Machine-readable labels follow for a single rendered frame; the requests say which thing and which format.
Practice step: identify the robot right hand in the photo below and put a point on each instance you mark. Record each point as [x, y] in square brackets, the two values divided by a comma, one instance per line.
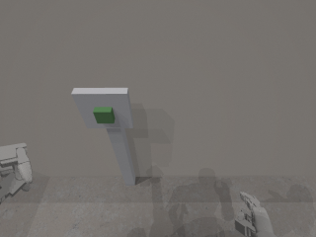
[250, 223]

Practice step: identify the button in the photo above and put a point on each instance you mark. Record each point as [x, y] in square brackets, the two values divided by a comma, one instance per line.
[104, 115]

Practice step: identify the robot left hand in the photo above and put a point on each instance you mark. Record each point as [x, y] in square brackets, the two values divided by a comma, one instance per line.
[15, 165]

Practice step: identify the panel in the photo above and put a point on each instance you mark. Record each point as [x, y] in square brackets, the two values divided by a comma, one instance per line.
[87, 99]

